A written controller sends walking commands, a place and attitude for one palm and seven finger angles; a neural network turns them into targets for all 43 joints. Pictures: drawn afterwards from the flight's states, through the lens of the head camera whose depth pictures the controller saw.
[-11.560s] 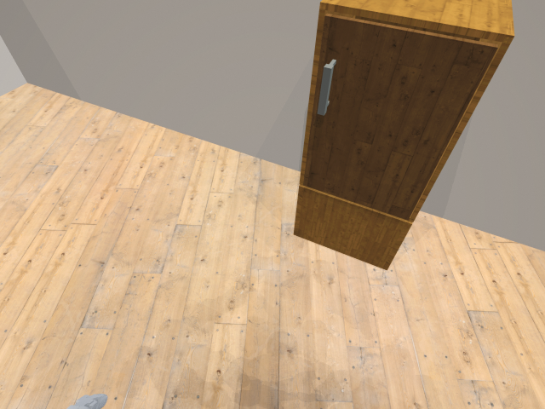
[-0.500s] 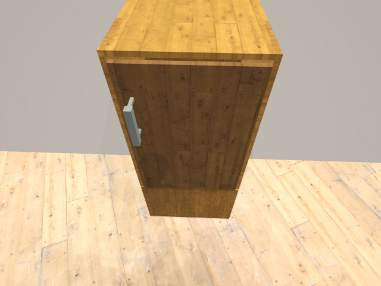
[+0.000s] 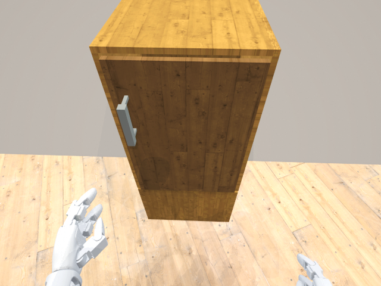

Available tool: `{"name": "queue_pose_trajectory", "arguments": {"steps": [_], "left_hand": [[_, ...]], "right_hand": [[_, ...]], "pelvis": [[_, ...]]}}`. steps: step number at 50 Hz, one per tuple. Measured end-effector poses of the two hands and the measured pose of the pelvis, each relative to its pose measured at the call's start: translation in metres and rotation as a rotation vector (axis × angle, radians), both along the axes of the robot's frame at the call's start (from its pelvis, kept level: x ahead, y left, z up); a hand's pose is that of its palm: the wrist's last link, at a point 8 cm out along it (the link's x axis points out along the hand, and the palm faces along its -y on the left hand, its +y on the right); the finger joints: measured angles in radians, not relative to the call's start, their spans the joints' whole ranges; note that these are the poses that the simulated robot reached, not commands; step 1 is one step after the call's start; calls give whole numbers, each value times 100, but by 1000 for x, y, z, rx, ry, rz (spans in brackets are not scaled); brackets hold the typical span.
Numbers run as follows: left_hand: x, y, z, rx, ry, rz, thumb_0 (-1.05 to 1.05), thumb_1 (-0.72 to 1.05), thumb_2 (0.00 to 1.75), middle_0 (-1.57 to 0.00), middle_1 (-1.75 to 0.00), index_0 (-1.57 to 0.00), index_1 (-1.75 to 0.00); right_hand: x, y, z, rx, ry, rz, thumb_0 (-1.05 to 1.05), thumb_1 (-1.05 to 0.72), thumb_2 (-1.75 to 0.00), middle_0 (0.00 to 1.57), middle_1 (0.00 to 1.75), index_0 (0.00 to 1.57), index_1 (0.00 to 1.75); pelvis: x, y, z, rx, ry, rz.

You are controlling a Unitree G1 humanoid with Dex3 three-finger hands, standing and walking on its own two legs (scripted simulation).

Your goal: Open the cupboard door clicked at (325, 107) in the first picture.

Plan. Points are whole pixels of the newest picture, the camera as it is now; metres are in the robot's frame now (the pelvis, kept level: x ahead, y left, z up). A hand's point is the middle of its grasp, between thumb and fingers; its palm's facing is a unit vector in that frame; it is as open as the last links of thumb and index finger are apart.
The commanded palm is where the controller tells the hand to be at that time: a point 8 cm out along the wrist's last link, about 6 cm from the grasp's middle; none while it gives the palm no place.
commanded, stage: raise the hand with hooked fingers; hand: left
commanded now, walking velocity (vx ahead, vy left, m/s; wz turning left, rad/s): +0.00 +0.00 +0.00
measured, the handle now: (128, 121) +0.52 +0.19 +0.03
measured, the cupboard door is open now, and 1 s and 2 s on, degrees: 0 0 0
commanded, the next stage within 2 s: move the hooked fingers beside the handle in 1.88 s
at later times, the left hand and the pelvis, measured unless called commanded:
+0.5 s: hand (90, 251) +0.20 +0.21 -0.01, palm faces -0.03 -1.00 -0.03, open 10.4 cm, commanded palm +0.16 +0.27 +0.00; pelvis -0.03 +0.00 -0.06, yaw +1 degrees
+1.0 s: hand (62, 226) +0.23 +0.27 +0.02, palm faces +0.02 -1.00 -0.04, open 13.3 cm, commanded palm +0.21 +0.32 +0.03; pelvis -0.02 +0.03 -0.03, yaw +0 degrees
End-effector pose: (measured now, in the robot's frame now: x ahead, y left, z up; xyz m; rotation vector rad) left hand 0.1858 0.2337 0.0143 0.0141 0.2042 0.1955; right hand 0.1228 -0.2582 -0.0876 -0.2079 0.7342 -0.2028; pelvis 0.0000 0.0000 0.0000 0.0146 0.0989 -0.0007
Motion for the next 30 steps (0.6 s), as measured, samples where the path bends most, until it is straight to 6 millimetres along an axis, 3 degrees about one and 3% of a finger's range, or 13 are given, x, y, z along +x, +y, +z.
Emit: {"name": "queue_pose_trajectory", "arguments": {"steps": [3, 7, 10, 13, 17, 22, 30], "left_hand": [[3, -10, 2, 1, -204, -143, 1, 78, 84, -20, -39, -21, -39], [-22, -9, -30, -20, -195, -227, 0, 69, 80, -21, -45, -22, -44], [-44, 1, -52, -48, -116, -163, 1, 61, 77, -22, -49, -22, -49], [-57, 12, -51, -22, -106, -100, 1, 54, 74, -23, -53, -23, -53], [-48, 19, -33, 34, -185, -128, 1, 45, 70, -23, -59, -23, -59], [-19, 23, -21, 30, -174, -220, 1, 33, 65, -24, -67, -24, -67], [-4, 45, -10, 20, -119, -185, 1, 15, 57, -25, -79, -25, -79]], "right_hand": [[39, -9, 12, -34, -153, 50, 1, -91, -90, 20, 30, 20, 30], [79, -12, 18, -72, -278, 109, 1, -91, -90, 20, 30, 20, 30], [96, -4, 15, -81, -315, 142, 1, -91, -90, 19, 30, 20, 30], [100, 11, 4, -71, -297, 173, 1, -91, -90, 19, 30, 20, 30], [84, 34, -20, -27, -216, 202, 1, -91, -90, 20, 30, 20, 30], [43, 52, -45, 49, -94, 161, 1, -90, -90, 20, 30, 21, 30], [-15, 41, -43, 40, 13, 50, 1, -90, -90, 20, 30, 21, 31]], "pelvis": [[-6, -3, -21, 6, 60, -13], [-13, -7, -48, 8, 104, -13], [-15, -8, -61, -4, 119, -2], [-17, -8, -67, -26, 124, 13], [-22, -7, -70, -52, 126, 29], [-28, -3, -65, -62, 126, 29], [-28, 7, -48, -48, 116, 6]]}}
